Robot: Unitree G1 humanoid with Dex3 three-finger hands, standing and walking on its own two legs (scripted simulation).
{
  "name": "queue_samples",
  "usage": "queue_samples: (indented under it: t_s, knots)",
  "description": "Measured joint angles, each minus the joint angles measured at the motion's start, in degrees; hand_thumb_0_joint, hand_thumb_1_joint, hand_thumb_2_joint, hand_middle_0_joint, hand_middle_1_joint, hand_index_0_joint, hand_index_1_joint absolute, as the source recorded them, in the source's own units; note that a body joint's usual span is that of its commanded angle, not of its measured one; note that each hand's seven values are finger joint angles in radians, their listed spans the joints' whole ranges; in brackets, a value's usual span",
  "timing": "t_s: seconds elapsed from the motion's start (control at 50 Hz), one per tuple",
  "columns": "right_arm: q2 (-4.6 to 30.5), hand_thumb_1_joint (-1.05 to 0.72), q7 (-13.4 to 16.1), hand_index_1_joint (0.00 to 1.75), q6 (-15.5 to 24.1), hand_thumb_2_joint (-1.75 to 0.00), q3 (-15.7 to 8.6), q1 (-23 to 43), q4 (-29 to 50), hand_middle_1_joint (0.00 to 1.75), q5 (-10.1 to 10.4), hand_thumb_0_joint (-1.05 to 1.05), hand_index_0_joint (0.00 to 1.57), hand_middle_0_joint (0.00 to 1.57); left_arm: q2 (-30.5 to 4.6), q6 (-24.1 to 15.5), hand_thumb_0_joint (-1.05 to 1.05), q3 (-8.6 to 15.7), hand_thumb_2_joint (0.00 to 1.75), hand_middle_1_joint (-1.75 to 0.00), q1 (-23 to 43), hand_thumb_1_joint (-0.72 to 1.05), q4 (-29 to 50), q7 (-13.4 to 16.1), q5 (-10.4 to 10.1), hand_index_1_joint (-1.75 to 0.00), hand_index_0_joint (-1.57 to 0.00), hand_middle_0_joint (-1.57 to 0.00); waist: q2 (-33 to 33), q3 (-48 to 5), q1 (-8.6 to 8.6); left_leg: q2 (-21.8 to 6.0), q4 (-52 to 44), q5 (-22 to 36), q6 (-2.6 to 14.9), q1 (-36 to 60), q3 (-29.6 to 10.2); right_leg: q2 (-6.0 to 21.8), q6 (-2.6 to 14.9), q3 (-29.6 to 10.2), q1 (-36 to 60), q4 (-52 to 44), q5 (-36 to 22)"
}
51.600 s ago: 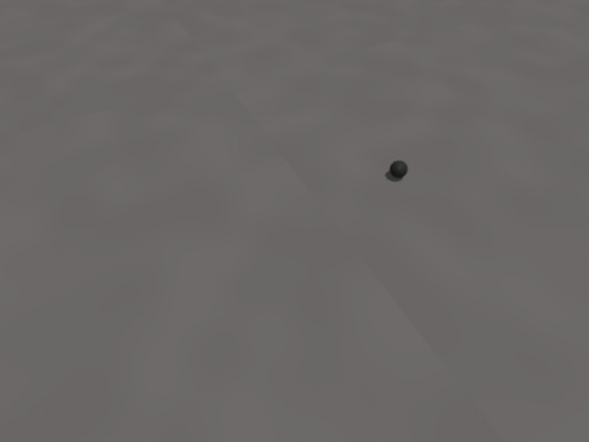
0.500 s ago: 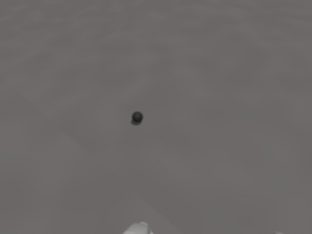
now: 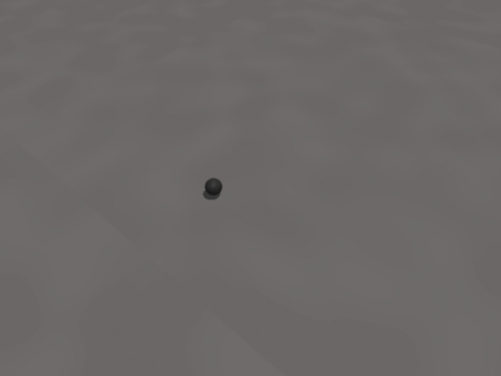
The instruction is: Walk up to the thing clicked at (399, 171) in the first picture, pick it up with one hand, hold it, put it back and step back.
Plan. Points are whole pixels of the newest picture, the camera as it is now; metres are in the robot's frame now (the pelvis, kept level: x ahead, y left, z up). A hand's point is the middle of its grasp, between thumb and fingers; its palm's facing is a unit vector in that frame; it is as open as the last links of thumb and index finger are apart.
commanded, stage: step back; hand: left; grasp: from above
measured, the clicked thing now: (213, 186) +1.08 +0.25 -0.72
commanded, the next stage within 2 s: stand in 0.50 s
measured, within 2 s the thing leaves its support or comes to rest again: neither
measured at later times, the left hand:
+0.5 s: hand out of the picture +0.12 +0.29 -0.15, palm faces +0.05 -0.93 -0.37, open 7.4 cm
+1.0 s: hand out of the picture +0.09 +0.27 -0.13, palm faces +0.00 -0.94 -0.34, open 7.4 cm
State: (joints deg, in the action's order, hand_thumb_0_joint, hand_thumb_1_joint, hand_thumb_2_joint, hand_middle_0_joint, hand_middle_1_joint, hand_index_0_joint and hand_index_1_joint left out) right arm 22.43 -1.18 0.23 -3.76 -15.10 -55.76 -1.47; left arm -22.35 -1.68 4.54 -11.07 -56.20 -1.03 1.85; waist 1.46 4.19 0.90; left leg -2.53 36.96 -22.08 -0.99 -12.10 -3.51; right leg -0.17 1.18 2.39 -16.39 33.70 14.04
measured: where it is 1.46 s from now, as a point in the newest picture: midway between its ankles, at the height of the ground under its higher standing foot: outside the picture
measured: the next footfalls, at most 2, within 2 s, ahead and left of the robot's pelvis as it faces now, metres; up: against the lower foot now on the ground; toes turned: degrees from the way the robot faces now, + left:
left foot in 0.28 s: +0.09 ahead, +0.15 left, +0.00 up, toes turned +2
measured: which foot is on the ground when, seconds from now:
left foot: down 0.00-0.00, up 0.02-0.26, down 0.28-1.00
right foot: down 0.00-1.00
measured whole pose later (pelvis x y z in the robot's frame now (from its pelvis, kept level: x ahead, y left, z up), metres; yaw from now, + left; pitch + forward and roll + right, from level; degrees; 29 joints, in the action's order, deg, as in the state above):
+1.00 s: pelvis +0.03 +0.01 +0.02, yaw +2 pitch -3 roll +0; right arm 19.9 -1.2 0.5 -0.6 -3.9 -65.1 -0.4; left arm -20.1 -1.2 -0.3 -6.1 -66.2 -0.7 0.8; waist 0.6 3.6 -0.6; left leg -1.5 19.9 -8.9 -1.1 -8.0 0.0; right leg 1.6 -1.0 2.2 -5.5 19.1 10.5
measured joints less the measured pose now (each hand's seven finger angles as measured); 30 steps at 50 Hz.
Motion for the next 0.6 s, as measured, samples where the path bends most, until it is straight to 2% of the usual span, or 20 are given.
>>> queue_samples:
  t_s: [0.04,0.08,0.14,0.24,0.3,0.34,0.36,0.44,0.6]
  knots:
    - [0.2,-0.9,0.9,0.3,-1.0,-0.9,0.1,0.3,-0.5,0.3,0.4,0.01,0.21,0.2,1.2,-0.6,0.0,-0.3,0.9,-0.3,0.4,0.9,0.1,0.4,0.5,-0.29,-0.2,-0.2,1.1,-0.4,-0.36,1.3,7.2,-4.8,0.86,-2.9,-2.7,-0.5,0.14,0.9,0.2,0.7,1.3]
    - [-0.1,-0.9,1.2,0.3,-1.2,-0.9,0.3,0.8,-0.8,0.3,0.5,0.01,0.2,0.2,1.9,-0.6,0.0,-0.7,0.9,-0.3,0.5,0.9,0.5,0.3,0.5,-0.29,-0.2,-0.21,0.4,-0.7,-1.31,3.0,13.2,-8.0,0.99,-5.7,-1.7,0.3,0.64,0.5,0.7,0.7,2.2]
    - [0.2,-0.91,1.1,0.3,-0.6,-0.9,0.6,1.6,-0.8,0.3,0.6,0.01,0.2,0.2,2.9,-0.9,0.0,-1.6,0.9,-0.3,0.7,0.9,0.7,0.5,0.1,-0.3,-0.2,-0.21,0.8,-0.5,-1.65,3.2,14.9,-6.6,1.11,-8.2,-1.2,1.0,0.33,0.8,2.1,-1.0,2.0]
    - [0.0,-0.91,0.9,0.3,-0.5,-0.9,0.9,3.6,-1.2,0.3,0.5,0.01,0.2,0.2,2.9,-0.9,0.0,-2.2,0.9,-0.3,1.6,0.9,0.5,0.8,-0.2,-0.3,-0.2,-0.21,1.2,0.4,-2.05,1.3,6.4,-2.6,0.69,-7.5,0.4,1.5,-0.38,1.2,2.1,0.1,3.4]
    - [-1.0,-0.91,1.0,0.3,0.0,-0.9,0.8,4.4,-2.1,0.3,0.2,0.01,0.2,0.2,2.0,0.1,0.0,-2.2,0.9,-0.3,2.9,0.9,0.2,1.1,-0.8,-0.3,-0.2,-0.21,-0.3,1.2,-1.79,1.8,-2.1,6.7,0.3,-4.5,2.4,3.1,-1.33,1.3,1.2,4.0,6.0]
    - [-2.0,-0.91,1.0,0.3,-0.1,-0.9,1.0,5.3,-2.7,0.3,-0.1,0.01,0.2,0.2,1.4,0.8,0.0,-2.0,0.9,-0.3,3.6,0.9,0.1,1.5,-1.4,-0.3,-0.2,-0.21,-1.9,1.6,-2.43,2.6,-1.7,6.1,0.33,-4.2,3.5,4.0,-1.54,0.0,0.7,5.3,6.5]
    - [-2.3,-0.91,0.9,0.3,-0.2,-0.9,1.3,5.7,-2.9,0.3,0.1,0.01,0.2,0.2,1.3,1.1,0.0,-2.0,0.9,-0.3,3.8,0.9,-0.1,1.6,-1.6,-0.3,-0.2,-0.21,-1.9,1.5,-2.5,2.4,-1.1,5.4,0.47,-4.5,3.6,3.5,-1.22,-0.4,0.8,4.9,6.5]
    - [-3.2,-0.9,0.7,0.3,-1.0,-0.9,2.1,8.1,-4.0,0.3,0.6,0.01,0.21,0.2,0.7,1.1,0.0,-2.3,0.9,-0.3,4.4,0.9,-1.8,1.6,-1.5,-0.3,-0.2,-0.21,-1.1,0.9,-2.24,0.8,-0.1,4.2,0.43,-4.8,2.9,1.8,-2.24,-0.1,2.7,1.2,5.0]
    - [-3.4,-0.9,0.2,0.3,0.5,-0.9,3.1,11.1,-5.5,0.3,0.7,0.01,0.21,0.2,1.1,1.0,0.0,-3.7,0.9,-0.3,5.2,0.9,-5.4,1.0,-1.7,-0.29,-0.2,-0.2,-1.4,-0.3,-2.34,1.4,-6.2,6.9,0.78,-1.1,3.3,2.2,-2.86,-0.2,6.6,-5.4,1.9]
